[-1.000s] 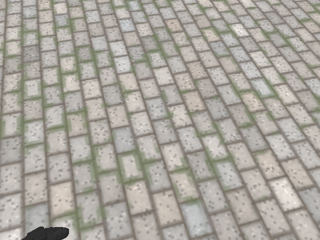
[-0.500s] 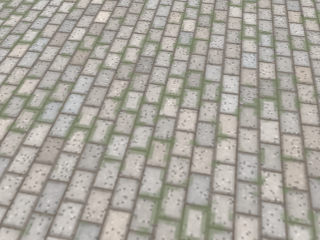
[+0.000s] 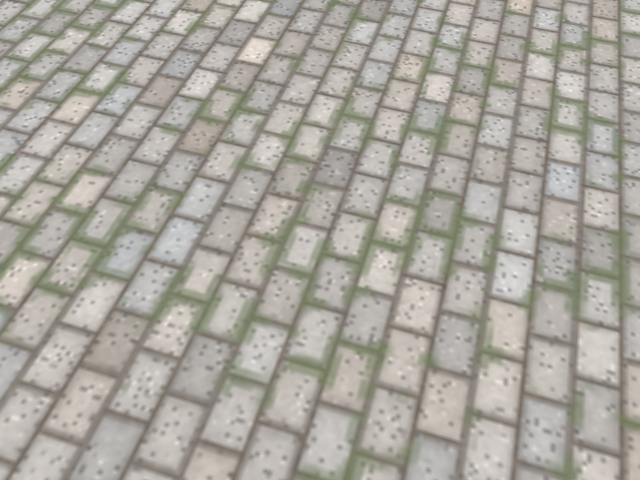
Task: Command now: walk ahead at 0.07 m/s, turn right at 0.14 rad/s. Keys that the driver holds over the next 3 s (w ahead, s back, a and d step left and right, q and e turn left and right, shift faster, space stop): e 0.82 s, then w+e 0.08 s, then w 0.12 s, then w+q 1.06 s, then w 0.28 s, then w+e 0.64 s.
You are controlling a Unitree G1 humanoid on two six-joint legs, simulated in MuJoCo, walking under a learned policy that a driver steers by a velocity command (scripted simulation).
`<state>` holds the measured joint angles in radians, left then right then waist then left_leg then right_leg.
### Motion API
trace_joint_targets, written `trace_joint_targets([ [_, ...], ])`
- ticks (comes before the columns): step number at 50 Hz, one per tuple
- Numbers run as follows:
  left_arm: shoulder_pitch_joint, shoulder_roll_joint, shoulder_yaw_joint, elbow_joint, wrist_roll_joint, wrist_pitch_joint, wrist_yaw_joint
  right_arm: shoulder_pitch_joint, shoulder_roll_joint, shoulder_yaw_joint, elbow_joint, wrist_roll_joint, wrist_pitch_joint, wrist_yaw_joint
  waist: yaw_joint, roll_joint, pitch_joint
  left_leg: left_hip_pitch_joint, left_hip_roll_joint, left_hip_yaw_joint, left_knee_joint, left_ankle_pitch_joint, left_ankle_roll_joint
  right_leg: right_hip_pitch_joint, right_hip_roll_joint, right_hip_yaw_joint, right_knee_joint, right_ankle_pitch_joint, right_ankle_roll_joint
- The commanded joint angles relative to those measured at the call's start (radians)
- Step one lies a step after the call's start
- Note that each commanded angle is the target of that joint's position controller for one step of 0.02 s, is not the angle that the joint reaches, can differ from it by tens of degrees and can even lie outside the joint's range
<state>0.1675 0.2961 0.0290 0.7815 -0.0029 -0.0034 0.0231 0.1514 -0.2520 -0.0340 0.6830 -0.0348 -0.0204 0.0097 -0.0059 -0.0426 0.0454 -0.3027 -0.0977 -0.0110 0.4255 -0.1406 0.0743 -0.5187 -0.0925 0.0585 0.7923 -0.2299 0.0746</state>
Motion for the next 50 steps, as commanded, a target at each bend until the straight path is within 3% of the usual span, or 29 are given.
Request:
trace_joint_targets([
  [1, 0.010, 0.116, 0.032, -0.058, -0.006, 0.004, 0.000, -0.027, -0.156, -0.040, -0.030, -0.002, -0.008, -0.004, -0.003, 0.155, -0.111, -0.009, 0.298, -0.152, -0.138, 0.093, 0.161, 0.188, 0.010, -0.019, -0.069, -0.016, -0.020],
  [3, 0.011, 0.123, 0.039, -0.071, -0.001, 0.005, -0.003, -0.027, -0.175, -0.046, -0.017, 0.020, 0.006, -0.013, 0.006, 0.149, -0.089, 0.032, 0.309, -0.167, -0.095, 0.045, 0.146, 0.188, 0.032, -0.048, -0.145, -0.036, -0.044],
  [5, 0.019, 0.132, 0.043, -0.082, 0.010, 0.003, -0.008, 0.017, -0.164, -0.047, 0.005, 0.035, 0.016, -0.024, 0.011, 0.104, -0.076, 0.067, 0.278, -0.148, -0.021, 0.030, 0.084, 0.219, 0.023, -0.019, -0.279, 0.148, -0.084],
  [6, 0.014, 0.187, 0.055, -0.094, 0.015, 0.003, -0.005, 0.055, -0.151, -0.048, 0.002, 0.023, 0.013, -0.031, -0.026, -0.004, -0.085, 0.042, 0.206, -0.086, 0.079, -0.015, 0.032, 0.250, -0.041, 0.073, -0.290, 0.375, -0.120],
  [7, 0.017, 0.221, 0.070, -0.090, -0.001, 0.007, -0.003, 0.052, -0.121, -0.044, -0.015, 0.011, 0.011, -0.038, -0.049, -0.162, -0.095, -0.014, 0.080, 0.047, 0.186, -0.107, -0.038, 0.254, -0.109, 0.208, -0.351, 0.369, -0.204],
  [9, 0.093, 0.184, 0.068, -0.085, 0.011, 0.003, -0.003, -0.079, -0.109, -0.046, -0.049, 0.018, 0.019, -0.047, 0.048, -0.221, -0.088, -0.181, 0.004, 0.022, 0.383, -0.343, -0.081, 0.341, -0.211, 0.415, -0.447, 0.368, -0.332],
  [10, 0.120, 0.186, 0.070, -0.084, 0.020, -0.009, -0.002, -0.095, -0.112, -0.051, -0.053, 0.027, 0.025, -0.047, 0.071, -0.213, -0.106, -0.247, 0.005, -0.032, 0.547, -0.483, -0.088, 0.391, -0.233, 0.452, -0.457, 0.438, -0.362],
  [11, 0.098, 0.195, 0.075, -0.092, 0.015, -0.018, 0.001, -0.066, -0.120, -0.058, -0.046, 0.034, 0.030, -0.045, 0.050, -0.155, -0.126, -0.279, 0.029, -0.068, 0.634, -0.482, -0.094, 0.417, -0.224, 0.421, -0.431, 0.484, -0.353],
  [13, 0.024, 0.181, 0.080, -0.110, -0.012, -0.011, 0.012, -0.056, -0.108, -0.055, -0.040, 0.037, 0.030, -0.045, 0.017, -0.091, -0.142, -0.265, 0.063, -0.076, 0.528, -0.395, -0.111, 0.426, -0.156, 0.331, -0.396, 0.509, -0.282],
  [16, 0.010, 0.181, 0.090, -0.119, -0.018, 0.032, 0.024, -0.061, -0.075, -0.044, -0.036, 0.048, 0.018, -0.035, 0.026, -0.121, -0.177, -0.140, 0.036, -0.043, 0.336, -0.288, -0.139, 0.404, -0.098, 0.305, -0.380, 0.509, -0.255],
  [19, -0.013, 0.187, 0.098, -0.138, -0.023, 0.051, 0.022, -0.007, -0.097, -0.052, -0.020, 0.055, 0.012, -0.015, 0.013, -0.148, -0.185, -0.015, 0.023, -0.033, 0.140, -0.185, -0.132, 0.359, -0.079, 0.346, -0.381, 0.402, -0.247],
  [21, -0.030, 0.165, 0.091, -0.149, -0.033, 0.054, 0.023, 0.061, -0.124, -0.068, 0.006, 0.045, 0.012, -0.014, -0.019, -0.118, -0.171, 0.147, 0.052, -0.023, -0.065, -0.021, -0.100, 0.253, -0.022, 0.338, -0.347, 0.182, -0.190],
  [22, 0.007, 0.119, 0.079, -0.147, -0.019, 0.053, 0.020, 0.084, -0.193, -0.085, 0.000, 0.028, 0.017, -0.023, -0.003, 0.027, -0.169, 0.254, 0.230, -0.186, -0.117, -0.026, -0.035, 0.113, 0.053, 0.266, -0.197, -0.062, -0.132],
  [23, 0.028, 0.084, 0.073, -0.174, -0.015, 0.041, 0.018, 0.045, -0.283, -0.104, -0.012, -0.005, 0.027, -0.023, 0.030, 0.324, -0.119, 0.215, 0.454, -0.463, -0.173, 0.087, 0.123, -0.081, 0.210, 0.095, 0.004, -0.365, -0.074],
  [24, 0.035, 0.171, 0.097, -0.160, -0.001, 0.029, 0.018, 0.018, -0.234, -0.088, -0.035, -0.025, 0.014, -0.023, 0.018, 0.255, -0.106, 0.152, 0.520, -0.499, -0.179, 0.115, 0.209, -0.082, 0.135, 0.122, 0.233, -0.393, -0.042],
  [25, 0.050, 0.209, 0.115, -0.135, -0.013, 0.032, 0.016, -0.044, -0.176, -0.071, -0.048, -0.016, 0.005, -0.028, 0.044, 0.174, -0.078, 0.122, 0.462, -0.395, -0.164, 0.114, 0.184, -0.078, 0.124, 0.123, 0.322, -0.330, -0.036],
  [27, 0.083, 0.179, 0.115, -0.099, -0.009, 0.051, 0.025, -0.099, -0.139, -0.060, -0.053, 0.020, -0.003, -0.037, 0.053, 0.150, -0.048, 0.149, 0.363, -0.239, -0.140, 0.107, 0.116, -0.115, 0.108, 0.103, 0.390, -0.210, -0.006],
  [28, 0.073, 0.156, 0.109, -0.104, -0.010, 0.055, 0.023, -0.086, -0.136, -0.056, -0.047, 0.023, -0.003, -0.043, 0.041, 0.158, -0.044, 0.152, 0.348, -0.189, -0.132, 0.187, 0.119, -0.118, 0.107, 0.087, 0.420, -0.182, 0.010],
  [31, -0.008, 0.116, 0.091, -0.157, -0.024, 0.051, 0.012, -0.010, -0.145, -0.059, -0.025, 0.017, 0.011, -0.059, -0.011, 0.177, -0.059, 0.247, 0.347, -0.115, -0.131, 0.264, 0.147, -0.151, 0.086, 0.028, 0.323, -0.133, 0.042],
  [33, -0.039, 0.101, 0.081, -0.183, -0.021, 0.051, 0.003, 0.022, -0.167, -0.067, -0.014, 0.018, 0.020, -0.063, -0.034, 0.183, -0.080, 0.306, 0.374, -0.104, -0.127, 0.282, 0.161, -0.137, 0.061, 0.011, 0.233, -0.139, 0.053],
  [37, -0.051, 0.088, 0.068, -0.213, -0.015, 0.055, -0.018, 0.000, -0.214, -0.086, -0.016, 0.026, 0.029, -0.047, -0.038, 0.198, -0.091, 0.263, 0.397, -0.034, -0.123, 0.315, 0.163, 0.004, 0.037, -0.057, 0.064, -0.156, 0.032],
  [41, -0.034, 0.101, 0.076, -0.230, -0.018, 0.068, -0.035, -0.005, -0.236, -0.096, -0.005, 0.050, 0.028, -0.029, -0.025, 0.212, -0.095, 0.253, 0.421, 0.003, -0.068, 0.351, 0.138, 0.115, 0.056, -0.111, -0.106, -0.133, -0.019],
  [43, 0.015, 0.097, 0.081, -0.217, -0.022, 0.074, -0.043, -0.012, -0.241, -0.100, 0.004, 0.072, 0.025, -0.024, 0.010, 0.193, -0.109, 0.193, 0.410, 0.039, -0.024, 0.126, 0.084, 0.246, 0.084, -0.150, -0.275, -0.031, -0.076],
  [44, 0.078, 0.120, 0.095, -0.190, -0.024, 0.073, -0.038, 0.011, -0.204, -0.091, 0.018, 0.071, 0.022, -0.022, 0.028, 0.152, -0.123, 0.095, 0.374, 0.080, 0.051, -0.047, 0.041, 0.382, 0.112, -0.144, -0.331, -0.023, -0.112],
  [45, 0.196, 0.180, 0.120, -0.156, -0.034, 0.066, -0.028, 0.012, -0.133, -0.069, 0.021, 0.047, 0.018, -0.014, 0.064, -0.014, -0.143, -0.104, 0.297, 0.168, 0.290, -0.260, -0.028, 0.576, 0.016, 0.028, -0.396, -0.033, -0.178],
  [46, 0.249, 0.302, 0.138, -0.178, -0.026, 0.041, -0.023, -0.068, -0.075, -0.043, -0.067, 0.007, 0.007, -0.013, 0.081, -0.270, -0.136, -0.481, 0.126, 0.165, 0.601, -0.545, -0.104, 0.684, -0.261, 0.540, -0.483, -0.164, -0.379],
  [47, 0.243, 0.239, 0.116, -0.181, -0.002, 0.001, -0.036, -0.130, -0.144, -0.063, -0.074, 0.037, -0.014, -0.009, 0.128, -0.148, -0.136, -0.547, 0.128, -0.021, 0.727, -0.520, -0.094, 0.618, -0.306, 0.633, -0.581, -0.301, -0.454],
  [48, 0.192, 0.184, 0.093, -0.175, 0.004, -0.023, -0.035, -0.128, -0.186, -0.075, -0.070, 0.066, -0.026, 0.002, 0.087, -0.144, -0.061, -0.555, 0.170, -0.045, 0.719, -0.410, -0.068, 0.558, -0.271, 0.541, -0.610, -0.390, -0.403],
  [50, 0.113, 0.123, 0.069, -0.174, -0.009, -0.036, -0.023, -0.087, -0.203, -0.084, -0.022, 0.047, -0.038, 0.004, 0.043, -0.112, -0.007, -0.516, 0.203, -0.036, 0.636, -0.223, -0.068, 0.506, -0.178, 0.382, -0.617, -0.308, -0.318],
])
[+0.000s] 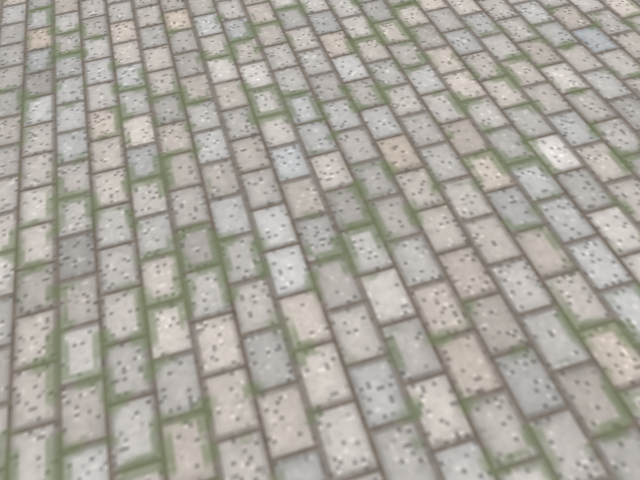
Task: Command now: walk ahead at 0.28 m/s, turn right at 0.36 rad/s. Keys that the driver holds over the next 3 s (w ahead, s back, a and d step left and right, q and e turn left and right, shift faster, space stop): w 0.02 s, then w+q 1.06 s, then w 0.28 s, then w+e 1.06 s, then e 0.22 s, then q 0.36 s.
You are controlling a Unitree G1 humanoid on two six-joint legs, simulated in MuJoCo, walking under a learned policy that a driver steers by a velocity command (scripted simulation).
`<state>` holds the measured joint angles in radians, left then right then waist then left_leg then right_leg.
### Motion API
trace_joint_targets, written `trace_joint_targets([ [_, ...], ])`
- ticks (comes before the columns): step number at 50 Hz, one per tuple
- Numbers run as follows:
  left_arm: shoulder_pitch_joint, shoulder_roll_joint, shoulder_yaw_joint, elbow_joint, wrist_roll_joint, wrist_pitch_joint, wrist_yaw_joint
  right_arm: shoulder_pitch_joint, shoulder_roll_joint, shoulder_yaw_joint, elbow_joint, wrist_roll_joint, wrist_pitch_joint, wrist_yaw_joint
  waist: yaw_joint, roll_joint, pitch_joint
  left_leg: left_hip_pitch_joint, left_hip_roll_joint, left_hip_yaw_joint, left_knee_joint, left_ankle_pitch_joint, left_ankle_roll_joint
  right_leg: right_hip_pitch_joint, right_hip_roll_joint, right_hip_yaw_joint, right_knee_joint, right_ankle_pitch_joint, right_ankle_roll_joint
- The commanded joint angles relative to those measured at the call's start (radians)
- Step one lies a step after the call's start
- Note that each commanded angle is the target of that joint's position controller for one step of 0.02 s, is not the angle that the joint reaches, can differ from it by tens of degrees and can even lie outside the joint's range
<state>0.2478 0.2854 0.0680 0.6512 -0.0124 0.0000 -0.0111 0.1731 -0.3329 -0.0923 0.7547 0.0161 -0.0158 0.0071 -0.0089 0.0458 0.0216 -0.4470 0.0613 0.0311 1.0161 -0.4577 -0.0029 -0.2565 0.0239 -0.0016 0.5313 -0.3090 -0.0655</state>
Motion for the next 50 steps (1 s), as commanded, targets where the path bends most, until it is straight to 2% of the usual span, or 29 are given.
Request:
trace_joint_targets([
  [1, 0.018, 0.132, 0.023, -0.047, 0.007, -0.042, 0.017, -0.098, -0.114, -0.025, -0.080, -0.014, -0.048, 0.009, 0.035, -0.203, 0.023, -0.326, 0.047, -0.074, 0.012, 0.173, 0.000, 0.212, -0.260, 0.382, -0.370, -0.146, -0.159],
  [2, 0.017, 0.136, 0.023, -0.049, 0.016, -0.049, 0.021, -0.081, -0.100, -0.021, -0.063, -0.012, -0.052, 0.014, 0.028, -0.191, 0.016, -0.307, 0.038, -0.059, -0.003, 0.246, -0.008, 0.214, -0.243, 0.333, -0.382, -0.056, -0.151],
  [4, 0.039, 0.142, 0.025, -0.039, 0.020, -0.062, 0.025, -0.076, -0.075, -0.011, -0.044, -0.005, -0.054, 0.019, 0.035, -0.150, 0.004, -0.302, 0.040, -0.050, -0.071, 0.348, -0.023, 0.239, -0.236, 0.251, -0.391, 0.092, -0.142],
  [9, 0.091, 0.156, 0.028, 0.010, 0.022, -0.076, 0.024, -0.129, -0.037, 0.012, -0.053, 0.008, -0.048, 0.027, 0.071, -0.146, 0.047, -0.290, 0.031, -0.054, -0.256, 0.476, -0.038, 0.243, -0.239, 0.121, -0.426, 0.171, -0.121],
  [16, 0.137, 0.163, 0.038, 0.072, 0.006, -0.070, 0.022, -0.221, -0.011, 0.036, -0.108, 0.012, -0.062, 0.063, 0.106, -0.111, 0.116, -0.290, -0.001, -0.026, -0.419, 0.455, 0.027, 0.331, -0.289, -0.009, -0.403, 0.320, -0.109],
  [17, 0.137, 0.168, 0.040, 0.077, 0.003, -0.066, 0.024, -0.225, -0.012, 0.037, -0.117, 0.011, -0.065, 0.069, 0.100, -0.116, 0.111, -0.272, -0.010, -0.012, -0.434, 0.424, 0.043, 0.350, -0.295, -0.023, -0.378, 0.395, -0.101],
  [19, 0.121, 0.191, 0.046, 0.075, 0.003, -0.058, 0.032, -0.184, -0.037, 0.026, -0.123, 0.008, -0.065, 0.073, 0.063, -0.148, 0.048, -0.158, -0.065, 0.042, -0.440, 0.349, 0.083, 0.378, -0.289, -0.063, -0.261, 0.772, -0.076],
  [20, 0.114, 0.205, 0.049, 0.072, 0.005, -0.050, 0.039, -0.112, -0.068, 0.010, -0.113, 0.007, -0.061, 0.069, 0.019, -0.167, -0.020, -0.049, -0.107, 0.074, -0.431, 0.313, 0.106, 0.386, -0.278, -0.087, -0.142, 0.988, -0.058],
  [21, 0.102, 0.205, 0.046, 0.067, 0.004, -0.042, 0.046, 0.032, -0.110, -0.015, -0.080, 0.010, -0.057, 0.061, -0.063, -0.153, -0.111, 0.157, -0.152, 0.093, -0.465, 0.341, 0.138, 0.330, -0.245, -0.130, 0.056, 1.089, -0.026],
  [22, 0.115, 0.192, 0.036, 0.055, 0.013, -0.047, 0.054, 0.190, -0.168, -0.041, -0.051, 0.014, -0.049, 0.045, -0.136, -0.106, -0.203, 0.466, -0.096, -0.031, -0.460, 0.354, 0.184, 0.110, -0.218, -0.133, 0.307, 0.922, 0.015],
  [23, 0.203, 0.064, -0.007, 0.002, 0.036, -0.073, 0.037, 0.276, -0.275, -0.064, -0.046, 0.013, -0.048, 0.033, -0.076, 0.169, -0.335, 0.844, 0.202, -0.598, -0.516, 0.155, 0.382, -0.332, -0.027, -0.105, 0.737, 0.097, 0.095],
  [24, 0.147, 0.093, -0.012, 0.013, 0.016, -0.113, 0.022, 0.289, -0.203, -0.039, -0.053, 0.012, -0.054, 0.033, -0.116, 0.121, -0.450, 0.914, 0.271, -0.889, -0.688, 0.048, 0.422, -0.459, 0.037, 0.111, 0.875, -0.250, 0.085],
  [25, 0.040, 0.153, 0.005, -0.024, -0.028, -0.135, 0.008, 0.244, -0.160, -0.027, -0.052, 0.005, -0.055, 0.030, -0.130, 0.077, -0.291, 0.813, 0.244, -0.732, -0.721, 0.060, 0.362, -0.551, -0.026, 0.133, 0.886, -0.180, 0.066],
  [26, -0.005, 0.150, -0.002, -0.040, -0.025, -0.148, 0.008, 0.181, -0.141, -0.020, -0.063, 0.007, -0.056, 0.027, -0.096, -0.001, -0.183, 0.654, 0.201, -0.604, -0.728, 0.129, 0.326, -0.538, -0.075, 0.117, 0.803, -0.096, 0.050],
  [27, -0.022, 0.146, 0.001, -0.040, 0.003, -0.153, 0.014, 0.117, -0.116, -0.011, -0.077, 0.005, -0.055, 0.024, -0.053, -0.054, -0.107, 0.504, 0.161, -0.517, -0.743, 0.225, 0.304, -0.493, -0.107, 0.103, 0.705, -0.047, 0.054],
  [28, -0.010, 0.149, 0.008, -0.039, 0.017, -0.145, 0.017, 0.075, -0.092, -0.001, -0.095, -0.007, -0.055, 0.020, -0.015, -0.036, -0.069, 0.393, 0.125, -0.453, -0.772, 0.310, 0.296, -0.425, -0.129, 0.102, 0.652, -0.011, 0.061],
  [30, 0.034, 0.131, 0.007, -0.035, 0.026, -0.121, 0.016, 0.037, -0.092, -0.002, -0.111, -0.010, -0.055, 0.012, 0.025, 0.008, -0.050, 0.272, 0.098, -0.403, -0.811, 0.410, 0.313, -0.362, -0.137, 0.086, 0.595, 0.012, 0.092],
  [32, 0.023, 0.109, -0.001, -0.041, 0.033, -0.104, 0.020, 0.040, -0.105, -0.005, -0.104, -0.005, -0.058, 0.002, 0.034, 0.005, -0.023, 0.176, 0.072, -0.329, -0.825, 0.480, 0.308, -0.342, -0.131, 0.059, 0.498, 0.062, 0.125],
  [36, -0.150, 0.060, -0.022, -0.082, 0.029, -0.110, 0.017, 0.091, -0.129, -0.013, -0.080, 0.008, -0.050, -0.014, -0.033, 0.021, 0.002, 0.107, -0.003, -0.252, -0.798, 0.417, 0.239, -0.260, -0.072, 0.036, 0.156, 0.347, 0.151],
  [38, -0.216, 0.069, -0.020, -0.096, 0.013, -0.118, 0.009, 0.141, -0.138, -0.016, -0.063, 0.013, -0.042, -0.019, -0.065, 0.029, -0.007, 0.134, 0.013, -0.292, -0.779, 0.365, 0.225, -0.216, -0.039, 0.039, 0.062, 0.410, 0.155],
  [40, -0.229, 0.098, -0.009, -0.103, 0.003, -0.124, 0.002, 0.164, -0.132, -0.016, -0.053, 0.019, -0.034, -0.022, -0.061, 0.042, -0.015, 0.206, 0.041, -0.357, -0.724, 0.322, 0.208, -0.203, -0.036, 0.076, -0.003, 0.392, 0.142],
  [43, -0.164, 0.137, 0.014, -0.091, -0.001, -0.133, -0.002, 0.151, -0.125, -0.018, -0.057, 0.012, -0.025, -0.024, -0.010, 0.076, -0.031, 0.284, 0.076, -0.439, -0.613, 0.346, 0.174, -0.128, -0.038, 0.086, -0.042, 0.267, 0.092],
  [44, -0.081, 0.153, 0.027, -0.071, 0.003, -0.137, 0.002, 0.145, -0.102, -0.011, -0.063, 0.008, -0.023, -0.021, 0.036, 0.072, -0.067, 0.271, 0.041, -0.426, -0.533, 0.389, 0.149, -0.008, -0.037, 0.069, -0.078, 0.254, 0.063],
  [45, 0.038, 0.192, 0.041, -0.062, 0.020, -0.141, 0.009, 0.151, -0.045, 0.010, -0.076, -0.003, -0.026, -0.015, 0.093, 0.016, -0.183, 0.208, -0.017, -0.370, -0.315, 0.346, 0.115, 0.207, -0.142, 0.155, -0.065, 0.209, 0.007],
  [46, 0.145, 0.275, 0.060, -0.050, 0.041, -0.133, 0.014, 0.264, 0.036, 0.033, -0.098, -0.001, -0.034, -0.015, 0.070, -0.229, -0.334, -0.075, -0.158, -0.234, 0.035, 0.018, 0.045, 0.553, -0.374, 0.518, -0.102, 0.078, -0.118],
  [47, 0.185, 0.258, 0.061, -0.021, 0.023, -0.122, 0.002, 0.300, -0.014, 0.034, -0.112, 0.027, -0.041, -0.014, 0.060, -0.408, -0.358, -0.300, -0.131, -0.203, 0.246, -0.139, 0.025, 0.606, -0.479, 0.860, -0.213, -0.198, -0.196],
  [48, 0.127, 0.167, 0.039, -0.041, 0.017, -0.119, 0.004, 0.229, -0.106, 0.010, -0.098, 0.033, -0.036, -0.017, 0.086, -0.245, -0.218, -0.351, -0.075, -0.222, 0.324, -0.044, 0.016, 0.497, -0.432, 0.741, -0.244, -0.288, -0.155],
  [49, 0.081, 0.133, 0.027, -0.043, 0.020, -0.111, 0.008, 0.138, -0.123, 0.004, -0.114, 0.020, -0.030, -0.017, 0.091, -0.162, -0.124, -0.342, -0.041, -0.181, 0.320, 0.040, 0.011, 0.378, -0.384, 0.561, -0.242, -0.177, -0.117],
  [50, 0.042, 0.113, 0.018, -0.037, 0.026, -0.107, 0.008, 0.095, -0.110, 0.003, -0.128, 0.008, -0.028, -0.015, 0.074, -0.123, -0.060, -0.314, -0.013, -0.172, 0.277, 0.096, 0.008, 0.270, -0.337, 0.440, -0.260, -0.033, -0.105],
])
Over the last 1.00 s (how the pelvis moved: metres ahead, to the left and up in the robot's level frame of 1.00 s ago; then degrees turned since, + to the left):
0.03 -0.05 0.00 -33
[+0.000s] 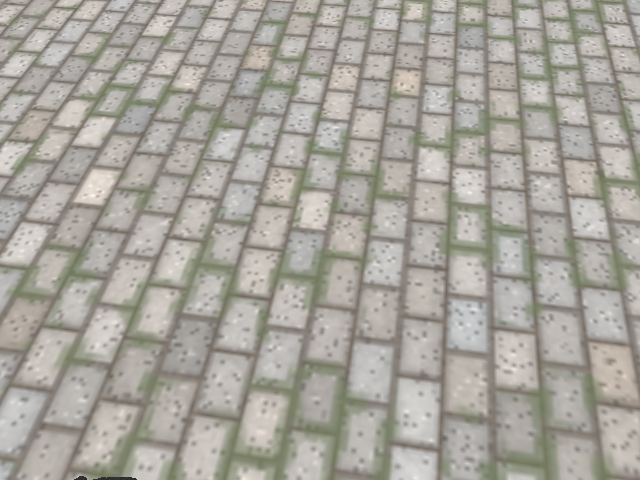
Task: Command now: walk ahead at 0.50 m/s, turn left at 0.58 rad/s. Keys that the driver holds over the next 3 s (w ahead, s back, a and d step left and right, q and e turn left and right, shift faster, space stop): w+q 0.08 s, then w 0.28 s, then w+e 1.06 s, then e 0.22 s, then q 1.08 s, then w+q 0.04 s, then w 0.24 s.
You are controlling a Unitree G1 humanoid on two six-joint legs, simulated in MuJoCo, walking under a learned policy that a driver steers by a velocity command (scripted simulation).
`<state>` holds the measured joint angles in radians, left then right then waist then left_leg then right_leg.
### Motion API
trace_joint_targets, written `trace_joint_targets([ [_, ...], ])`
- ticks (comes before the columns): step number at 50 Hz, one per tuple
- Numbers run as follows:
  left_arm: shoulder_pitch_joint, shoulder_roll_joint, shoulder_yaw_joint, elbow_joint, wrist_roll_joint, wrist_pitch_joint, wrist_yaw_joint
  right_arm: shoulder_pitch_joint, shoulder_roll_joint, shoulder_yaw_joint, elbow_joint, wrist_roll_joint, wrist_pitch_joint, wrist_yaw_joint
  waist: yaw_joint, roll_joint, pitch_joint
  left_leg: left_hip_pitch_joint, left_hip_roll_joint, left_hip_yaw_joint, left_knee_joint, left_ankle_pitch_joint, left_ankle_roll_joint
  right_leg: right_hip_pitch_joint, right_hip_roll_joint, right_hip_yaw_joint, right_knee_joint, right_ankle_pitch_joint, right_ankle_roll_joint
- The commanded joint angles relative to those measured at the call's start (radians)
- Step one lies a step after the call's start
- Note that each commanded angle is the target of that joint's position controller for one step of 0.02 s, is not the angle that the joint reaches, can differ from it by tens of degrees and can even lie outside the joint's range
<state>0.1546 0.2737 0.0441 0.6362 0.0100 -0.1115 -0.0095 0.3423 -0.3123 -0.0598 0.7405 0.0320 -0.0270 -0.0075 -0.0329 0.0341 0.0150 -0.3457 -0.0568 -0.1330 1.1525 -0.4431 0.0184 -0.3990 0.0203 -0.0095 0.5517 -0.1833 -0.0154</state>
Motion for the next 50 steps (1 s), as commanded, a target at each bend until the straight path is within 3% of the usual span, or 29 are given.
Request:
trace_joint_targets([
  [1, 0.111, 0.105, 0.036, -0.014, 0.006, 0.004, 0.009, -0.087, -0.117, -0.034, -0.120, -0.010, -0.013, 0.004, 0.077, -0.129, -0.020, -0.383, 0.132, -0.008, 0.094, 0.119, -0.015, 0.348, -0.298, 0.355, -0.303, -0.063, -0.145],
  [3, 0.099, 0.097, 0.036, 0.002, 0.002, -0.003, 0.010, -0.073, -0.076, -0.030, -0.120, -0.001, 0.001, 0.011, 0.058, -0.160, -0.004, -0.333, 0.149, 0.020, 0.047, 0.149, -0.019, 0.290, -0.266, 0.239, -0.348, 0.026, -0.145],
  [8, 0.132, 0.143, 0.052, 0.064, -0.005, -0.009, 0.004, -0.152, -0.015, -0.007, -0.143, -0.016, 0.002, 0.018, 0.060, -0.100, 0.015, -0.366, 0.149, 0.022, -0.191, 0.273, -0.031, 0.311, -0.278, 0.107, -0.399, 0.195, -0.188],
  [12, 0.155, 0.172, 0.057, 0.104, -0.024, 0.006, 0.006, -0.282, 0.003, 0.009, -0.163, -0.017, -0.022, 0.043, 0.097, -0.088, 0.045, -0.289, 0.131, 0.101, -0.445, 0.433, -0.018, 0.318, -0.251, 0.003, -0.410, 0.231, -0.168],
  [16, 0.221, 0.202, 0.064, 0.161, -0.043, 0.027, 0.006, -0.371, -0.017, 0.007, -0.199, -0.012, -0.032, 0.057, 0.106, -0.103, 0.067, -0.262, 0.112, 0.132, -0.565, 0.373, 0.022, 0.423, -0.299, 0.003, -0.376, 0.307, -0.154],
  [18, 0.214, 0.222, 0.067, 0.175, -0.048, 0.040, 0.010, -0.329, -0.049, -0.008, -0.196, -0.017, -0.033, 0.058, 0.060, -0.127, 0.027, -0.159, 0.074, 0.164, -0.610, 0.308, 0.058, 0.465, -0.303, -0.016, -0.284, 0.537, -0.133],
  [19, 0.207, 0.222, 0.064, 0.184, -0.053, 0.046, 0.012, -0.227, -0.077, -0.025, -0.167, -0.023, -0.034, 0.053, -0.008, -0.126, -0.037, 0.015, 0.044, 0.190, -0.658, 0.340, 0.084, 0.435, -0.277, -0.042, -0.156, 0.684, -0.112],
  [20, 0.213, 0.199, 0.051, 0.187, -0.048, 0.047, 0.015, -0.070, -0.128, -0.052, -0.118, -0.025, -0.033, 0.042, -0.083, -0.114, -0.131, 0.264, 0.045, 0.180, -0.659, 0.378, 0.111, 0.329, -0.230, -0.069, 0.030, 0.676, -0.081],
  [21, 0.214, 0.130, 0.021, 0.155, -0.012, 0.041, 0.014, 0.116, -0.218, -0.076, -0.087, -0.037, -0.025, 0.021, -0.143, 0.039, -0.288, 0.590, 0.279, -0.085, -0.617, 0.437, 0.178, 0.075, -0.161, -0.086, 0.379, 0.270, -0.038],
  [22, 0.326, 0.036, -0.007, 0.144, -0.022, 0.024, 0.005, 0.098, -0.254, -0.071, -0.090, -0.042, -0.026, 0.022, -0.055, 0.237, -0.420, 0.777, 0.479, -0.531, -0.755, 0.235, 0.315, -0.227, 0.002, 0.036, 0.664, -0.418, 0.003],
  [23, 0.233, 0.156, 0.025, 0.154, -0.053, 0.013, 0.002, 0.076, -0.159, -0.051, -0.092, -0.036, -0.031, 0.024, -0.103, 0.106, -0.330, 0.681, 0.452, -0.492, -0.816, 0.144, 0.275, -0.316, -0.041, 0.143, 0.747, -0.401, -0.003],
  [24, 0.159, 0.178, 0.035, 0.123, -0.068, 0.010, 0.001, 0.020, -0.126, -0.037, -0.084, -0.029, -0.038, 0.024, -0.080, 0.096, -0.181, 0.552, 0.417, -0.329, -0.841, 0.180, 0.235, -0.362, -0.083, 0.118, 0.730, -0.305, -0.012],
  [25, 0.131, 0.160, 0.033, 0.124, -0.056, 0.013, 0.007, -0.042, -0.091, -0.027, -0.079, -0.029, -0.044, 0.028, -0.042, 0.042, -0.114, 0.428, 0.372, -0.229, -0.872, 0.247, 0.210, -0.329, -0.125, 0.102, 0.683, -0.217, -0.006],
  [26, 0.133, 0.150, 0.037, 0.128, -0.040, 0.022, 0.010, -0.091, -0.059, -0.020, -0.077, -0.033, -0.051, 0.031, -0.010, 0.053, -0.064, 0.336, 0.334, -0.143, -0.909, 0.298, 0.195, -0.292, -0.149, 0.102, 0.638, -0.152, 0.002],
  [28, 0.190, 0.110, 0.035, 0.150, -0.043, 0.049, 0.010, -0.129, -0.038, -0.021, -0.064, -0.044, -0.072, 0.033, 0.036, 0.075, -0.049, 0.234, 0.309, -0.045, -0.977, 0.366, 0.189, -0.197, -0.169, 0.110, 0.622, -0.074, 0.017],
  [31, 0.156, 0.081, 0.033, 0.137, -0.042, 0.073, 0.014, -0.132, -0.052, -0.030, -0.028, -0.051, -0.092, 0.024, 0.049, 0.032, 0.006, 0.194, 0.306, 0.077, -1.021, 0.486, 0.188, -0.247, -0.167, 0.127, 0.562, 0.007, 0.037],
  [34, 0.087, 0.068, 0.028, 0.112, -0.036, 0.069, 0.005, -0.117, -0.068, -0.035, -0.001, -0.052, -0.090, 0.011, 0.033, 0.020, 0.034, 0.224, 0.285, 0.179, -1.034, 0.524, 0.170, -0.285, -0.155, 0.124, 0.394, 0.161, 0.041],
  [37, -0.017, 0.046, 0.015, 0.077, -0.030, 0.063, -0.016, -0.092, -0.098, -0.041, 0.018, -0.044, -0.082, 0.001, -0.007, 0.001, 0.065, 0.252, 0.287, 0.252, -1.048, 0.530, 0.153, -0.263, -0.141, 0.056, 0.223, 0.264, 0.026],
  [41, -0.129, 0.044, 0.008, 0.012, -0.031, 0.063, -0.043, -0.024, -0.127, -0.053, 0.058, -0.025, -0.053, -0.005, -0.045, -0.011, 0.099, 0.406, 0.334, 0.294, -0.998, 0.603, 0.140, -0.322, -0.126, 0.005, 0.106, 0.207, -0.014],
  [42, -0.140, 0.049, 0.009, -0.003, -0.031, 0.064, -0.050, -0.019, -0.134, -0.055, 0.063, -0.020, -0.044, -0.006, -0.041, -0.005, 0.096, 0.440, 0.344, 0.305, -0.969, 0.662, 0.133, -0.321, -0.117, -0.012, 0.091, 0.168, -0.028],
  [44, -0.115, 0.074, 0.022, -0.019, -0.032, 0.068, -0.058, -0.036, -0.161, -0.062, 0.060, -0.016, -0.027, -0.013, -0.006, 0.027, 0.050, 0.480, 0.346, 0.334, -0.860, 0.960, 0.110, -0.235, -0.062, -0.068, 0.082, 0.073, -0.064],
  [45, -0.065, 0.096, 0.035, -0.016, -0.032, 0.072, -0.058, -0.045, -0.176, -0.066, 0.056, -0.013, -0.019, -0.018, 0.029, 0.048, 0.006, 0.488, 0.342, 0.344, -0.765, 1.123, 0.097, -0.155, -0.024, -0.097, 0.091, 0.019, -0.086],
  [46, 0.042, 0.132, 0.056, 0.005, -0.035, 0.076, -0.054, -0.058, -0.185, -0.067, 0.051, -0.011, -0.010, -0.021, 0.092, 0.053, -0.055, 0.461, 0.326, 0.356, -0.608, 1.207, 0.081, -0.015, 0.018, -0.114, 0.079, -0.006, -0.114],
  [47, 0.204, 0.188, 0.089, 0.043, -0.036, 0.080, -0.040, -0.073, -0.176, -0.060, 0.045, -0.007, -0.010, -0.025, 0.181, 0.025, -0.136, 0.340, 0.285, 0.374, -0.379, 1.117, 0.045, 0.239, 0.049, -0.090, 0.006, 0.051, -0.155],
  [48, 0.301, 0.288, 0.119, 0.064, -0.038, 0.091, -0.016, -0.031, -0.095, -0.035, 0.016, -0.036, -0.022, -0.024, 0.179, -0.155, -0.221, 0.022, 0.198, 0.375, -0.039, 0.591, -0.009, 0.550, -0.136, 0.233, -0.022, 0.041, -0.241],
  [49, 0.245, 0.332, 0.116, 0.027, -0.035, 0.075, -0.021, 0.014, -0.007, 0.000, -0.029, -0.042, -0.059, -0.009, 0.087, -0.294, -0.346, -0.318, -0.018, 0.170, 0.253, -0.151, -0.051, 0.777, -0.348, 0.823, -0.192, -0.117, -0.434],
  [50, 0.249, 0.235, 0.089, 0.019, -0.030, 0.061, -0.028, -0.101, -0.105, -0.020, -0.043, -0.008, -0.093, 0.008, 0.157, -0.154, -0.336, -0.424, 0.043, 0.014, 0.282, -0.112, -0.025, 0.775, -0.343, 0.796, -0.263, -0.147, -0.386],
])
Over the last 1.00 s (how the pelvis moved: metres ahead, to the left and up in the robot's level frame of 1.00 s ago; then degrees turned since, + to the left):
0.53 0.07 -0.01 27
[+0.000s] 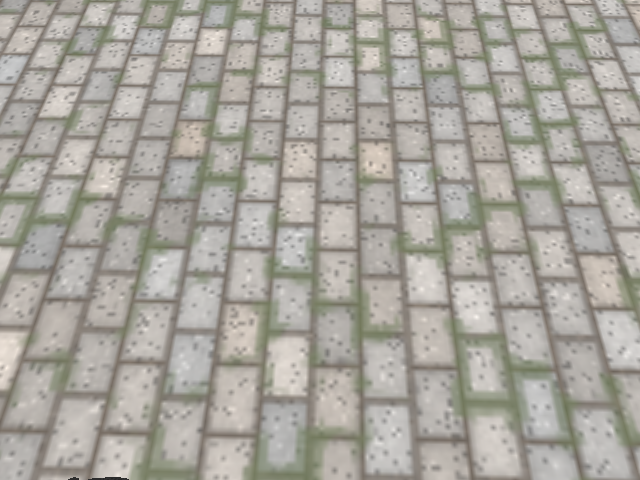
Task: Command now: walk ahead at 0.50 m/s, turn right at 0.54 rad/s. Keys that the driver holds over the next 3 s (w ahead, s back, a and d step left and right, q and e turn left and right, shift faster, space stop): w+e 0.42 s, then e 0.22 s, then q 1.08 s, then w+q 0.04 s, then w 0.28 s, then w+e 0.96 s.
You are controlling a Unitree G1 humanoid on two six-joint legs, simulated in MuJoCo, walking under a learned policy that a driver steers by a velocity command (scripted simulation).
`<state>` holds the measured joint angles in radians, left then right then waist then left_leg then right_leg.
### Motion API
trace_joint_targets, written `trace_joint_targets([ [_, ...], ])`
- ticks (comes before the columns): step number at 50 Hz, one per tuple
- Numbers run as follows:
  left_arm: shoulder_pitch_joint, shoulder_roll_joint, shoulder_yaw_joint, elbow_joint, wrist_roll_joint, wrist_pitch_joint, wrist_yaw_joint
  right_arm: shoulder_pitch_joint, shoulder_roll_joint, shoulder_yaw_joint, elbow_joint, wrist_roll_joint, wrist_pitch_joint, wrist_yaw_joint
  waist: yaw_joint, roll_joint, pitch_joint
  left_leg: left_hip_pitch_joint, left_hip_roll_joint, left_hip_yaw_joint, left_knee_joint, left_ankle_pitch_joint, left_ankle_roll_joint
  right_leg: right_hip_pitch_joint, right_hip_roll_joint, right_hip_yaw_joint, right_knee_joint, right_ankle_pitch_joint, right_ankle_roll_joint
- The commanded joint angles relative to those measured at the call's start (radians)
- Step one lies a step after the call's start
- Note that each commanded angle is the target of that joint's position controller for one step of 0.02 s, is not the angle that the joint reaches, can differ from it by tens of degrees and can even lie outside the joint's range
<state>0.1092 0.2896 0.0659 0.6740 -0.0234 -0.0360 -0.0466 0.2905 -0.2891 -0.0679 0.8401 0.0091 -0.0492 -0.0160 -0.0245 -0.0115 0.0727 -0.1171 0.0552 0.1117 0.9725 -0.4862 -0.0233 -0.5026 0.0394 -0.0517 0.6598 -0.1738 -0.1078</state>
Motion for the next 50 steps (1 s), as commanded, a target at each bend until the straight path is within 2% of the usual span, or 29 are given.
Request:
trace_joint_targets([
  [1, 0.262, 0.179, 0.055, -0.016, 0.007, -0.025, 0.009, -0.107, -0.137, -0.012, -0.166, 0.037, -0.088, 0.024, 0.133, -0.074, -0.261, -0.681, -0.028, -0.217, 0.403, 0.017, 0.041, 0.756, -0.329, 0.686, -0.374, -0.102, -0.251],
  [2, 0.198, 0.158, 0.049, -0.020, 0.004, -0.031, 0.010, -0.113, -0.122, -0.010, -0.159, 0.019, -0.096, 0.017, 0.080, 0.017, -0.175, -0.642, 0.017, -0.210, 0.301, 0.087, 0.045, 0.606, -0.279, 0.571, -0.374, 0.004, -0.214],
  [3, 0.146, 0.122, 0.038, -0.033, 0.008, -0.033, 0.014, -0.108, -0.135, -0.019, -0.148, -0.005, -0.091, 0.011, 0.047, 0.014, -0.137, -0.580, 0.045, -0.208, 0.218, 0.131, 0.037, 0.501, -0.244, 0.489, -0.384, 0.110, -0.194],
  [4, 0.121, 0.111, 0.032, -0.050, 0.019, -0.033, 0.019, -0.089, -0.137, -0.023, -0.145, -0.012, -0.078, 0.012, 0.021, -0.011, -0.127, -0.520, 0.057, -0.212, 0.189, 0.161, 0.028, 0.429, -0.224, 0.456, -0.405, 0.173, -0.192],
  [7, 0.131, 0.139, 0.039, -0.048, 0.014, -0.038, 0.035, -0.089, -0.102, -0.016, -0.150, -0.026, -0.049, 0.011, 0.006, -0.013, -0.107, -0.483, 0.049, -0.180, 0.064, 0.221, -0.025, 0.318, -0.192, 0.374, -0.435, 0.300, -0.199],
  [12, 0.193, 0.166, 0.047, -0.024, 0.004, -0.022, 0.060, -0.277, -0.054, 0.008, -0.199, -0.019, -0.049, 0.017, 0.076, -0.061, -0.070, -0.416, -0.019, -0.161, -0.317, 0.526, -0.059, 0.240, -0.111, 0.296, -0.418, 0.170, -0.122],
  [15, 0.238, 0.171, 0.050, -0.004, -0.002, -0.014, 0.062, -0.342, -0.074, 0.004, -0.221, -0.003, -0.061, 0.030, 0.101, -0.076, -0.066, -0.373, -0.047, -0.177, -0.419, 0.571, -0.050, 0.268, -0.136, 0.360, -0.382, 0.088, -0.106],
  [18, 0.244, 0.158, 0.049, 0.002, -0.002, -0.006, 0.068, -0.328, -0.114, -0.011, -0.222, 0.001, -0.076, 0.041, 0.080, -0.100, -0.071, -0.344, -0.051, -0.207, -0.479, 0.481, -0.016, 0.353, -0.172, 0.455, -0.295, 0.058, -0.088],
  [20, 0.217, 0.144, 0.046, -0.006, 0.002, 0.000, 0.068, -0.224, -0.136, -0.027, -0.196, 0.001, -0.086, 0.038, 0.019, -0.123, -0.096, -0.212, -0.056, -0.184, -0.524, 0.431, 0.025, 0.353, -0.157, 0.476, -0.210, 0.099, -0.061],
  [21, 0.216, 0.101, 0.031, -0.014, 0.007, -0.002, 0.064, -0.120, -0.167, -0.042, -0.177, -0.011, -0.092, 0.031, -0.032, -0.100, -0.175, -0.032, -0.006, -0.213, -0.530, 0.419, 0.065, 0.311, -0.104, 0.433, -0.065, 0.117, -0.028],
  [22, 0.240, 0.041, 0.009, -0.034, 0.027, -0.002, 0.065, 0.009, -0.227, -0.056, -0.171, -0.028, -0.091, 0.021, -0.068, 0.043, -0.312, 0.214, 0.178, -0.396, -0.515, 0.436, 0.123, 0.185, -0.017, 0.329, 0.232, -0.077, 0.022],
  [23, 0.372, 0.022, 0.002, -0.067, -0.008, -0.008, 0.067, 0.044, -0.283, -0.068, -0.142, -0.042, -0.075, 0.029, 0.013, 0.396, -0.383, 0.433, 0.373, -0.859, -0.619, 0.351, 0.284, -0.151, 0.090, 0.237, 0.517, -0.475, 0.083],
  [24, 0.364, 0.138, 0.024, -0.031, -0.011, -0.002, 0.074, -0.005, -0.174, -0.044, -0.171, -0.019, -0.070, 0.033, -0.002, 0.242, -0.306, 0.375, 0.366, -0.844, -0.630, 0.320, 0.266, -0.230, 0.007, 0.271, 0.633, -0.433, 0.109],
  [25, 0.264, 0.184, 0.039, -0.042, -0.002, 0.009, 0.075, -0.051, -0.116, -0.027, -0.186, -0.018, -0.060, 0.028, -0.023, 0.144, -0.212, 0.264, 0.327, -0.647, -0.612, 0.469, 0.232, -0.232, -0.018, 0.243, 0.657, -0.359, 0.127],
  [26, 0.219, 0.179, 0.044, -0.050, 0.006, 0.020, 0.078, -0.096, -0.097, -0.017, -0.192, -0.025, -0.051, 0.027, -0.007, 0.072, -0.168, 0.156, 0.283, -0.504, -0.607, 0.654, 0.217, -0.190, -0.048, 0.208, 0.645, -0.316, 0.143],
  [27, 0.196, 0.172, 0.049, -0.063, 0.014, 0.028, 0.079, -0.124, -0.083, -0.013, -0.183, -0.023, -0.043, 0.025, 0.011, 0.070, -0.131, 0.077, 0.249, -0.410, -0.607, 0.783, 0.214, -0.170, -0.073, 0.195, 0.607, -0.293, 0.152],
  [30, 0.206, 0.092, 0.035, -0.078, -0.002, 0.056, 0.073, -0.147, -0.101, -0.017, -0.153, -0.028, -0.040, 0.018, 0.038, 0.148, -0.110, -0.033, 0.195, -0.242, -0.671, 0.877, 0.226, -0.098, -0.095, 0.129, 0.495, -0.245, 0.169],
  [32, 0.169, 0.073, 0.028, -0.101, 0.003, 0.065, 0.072, -0.151, -0.135, -0.029, -0.138, -0.024, -0.030, 0.008, 0.034, 0.135, -0.126, -0.010, 0.223, -0.204, -0.694, 0.913, 0.253, -0.114, -0.107, 0.117, 0.410, -0.188, 0.180],
  [36, 0.116, 0.034, 0.006, -0.107, 0.023, 0.055, 0.060, -0.160, -0.140, -0.022, -0.100, -0.007, -0.010, 0.009, 0.027, 0.102, -0.175, -0.036, 0.191, -0.127, -0.696, 0.911, 0.255, 0.051, -0.090, 0.104, 0.163, -0.039, 0.161],
  [38, 0.082, 0.030, 0.001, -0.101, 0.030, 0.049, 0.055, -0.149, -0.130, -0.013, -0.073, 0.003, -0.009, 0.023, 0.017, 0.101, -0.171, -0.038, 0.170, -0.123, -0.680, 0.873, 0.239, 0.128, -0.077, 0.088, 0.036, 0.013, 0.151],
  [40, 0.060, 0.051, 0.008, -0.102, 0.032, 0.043, 0.054, -0.142, -0.149, -0.012, -0.052, 0.016, -0.006, 0.036, 0.021, 0.109, -0.155, -0.020, 0.163, -0.153, -0.634, 0.828, 0.222, 0.185, -0.051, 0.070, -0.093, 0.044, 0.135],
  [42, 0.081, 0.084, 0.019, -0.091, 0.038, 0.033, 0.059, -0.131, -0.130, 0.000, -0.034, 0.027, -0.006, 0.039, 0.049, 0.095, -0.153, -0.065, 0.124, -0.177, -0.562, 0.699, 0.158, 0.348, -0.050, 0.076, -0.305, 0.226, 0.092],
  [43, 0.096, 0.151, 0.033, -0.099, 0.049, 0.031, 0.072, -0.096, -0.097, 0.013, -0.037, 0.003, -0.014, 0.041, 0.034, 0.032, -0.205, -0.129, 0.075, -0.162, -0.504, 0.537, 0.094, 0.492, -0.169, 0.178, -0.271, 0.544, 0.058],
  [44, 0.086, 0.199, 0.041, -0.116, 0.062, 0.047, 0.086, -0.002, -0.061, 0.026, -0.030, -0.023, -0.020, 0.047, -0.012, -0.109, -0.272, -0.280, 0.007, -0.119, -0.425, 0.155, 0.032, 0.654, -0.338, 0.292, -0.176, 0.764, -0.045],
  [45, 0.067, 0.134, 0.028, -0.107, 0.052, 0.058, 0.085, -0.010, -0.049, 0.034, -0.030, -0.008, -0.008, 0.041, 0.008, -0.171, -0.310, -0.283, -0.005, -0.107, -0.374, 0.014, 0.002, 0.606, -0.374, 0.323, -0.192, 0.618, -0.122],
  [46, 0.051, 0.117, 0.025, -0.104, 0.044, 0.060, 0.079, -0.069, -0.092, 0.025, -0.048, 0.003, 0.006, 0.035, 0.026, -0.160, -0.261, -0.300, -0.014, -0.100, -0.330, 0.023, -0.010, 0.548, -0.341, 0.315, -0.227, 0.482, -0.118],
  [48, 0.048, 0.154, 0.040, -0.092, 0.045, 0.057, 0.082, -0.099, -0.136, 0.003, -0.055, 0.007, 0.042, 0.018, 0.049, -0.190, -0.201, -0.364, -0.025, -0.094, -0.147, -0.048, -0.023, 0.475, -0.365, 0.317, -0.281, 0.411, -0.124],
  [49, 0.046, 0.164, 0.045, -0.084, 0.044, 0.049, 0.085, -0.078, -0.153, -0.010, -0.054, 0.007, 0.063, 0.013, 0.047, -0.195, -0.184, -0.378, -0.012, -0.119, 0.004, -0.118, -0.036, 0.425, -0.403, 0.323, -0.304, 0.435, -0.152],
  [50, 0.024, 0.156, 0.043, -0.078, 0.039, 0.043, 0.087, -0.049, -0.148, -0.018, -0.050, 0.012, 0.079, 0.009, 0.025, -0.169, -0.165, -0.376, -0.007, -0.129, 0.088, -0.131, -0.044, 0.370, -0.404, 0.287, -0.318, 0.426, -0.156],
])
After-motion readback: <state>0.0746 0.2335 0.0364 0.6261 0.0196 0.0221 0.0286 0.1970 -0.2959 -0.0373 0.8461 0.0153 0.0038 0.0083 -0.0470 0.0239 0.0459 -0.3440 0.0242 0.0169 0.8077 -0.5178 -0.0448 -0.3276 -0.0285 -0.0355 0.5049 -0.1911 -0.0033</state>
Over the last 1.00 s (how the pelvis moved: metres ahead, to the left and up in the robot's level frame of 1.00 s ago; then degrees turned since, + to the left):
0.54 0.04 -0.01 -9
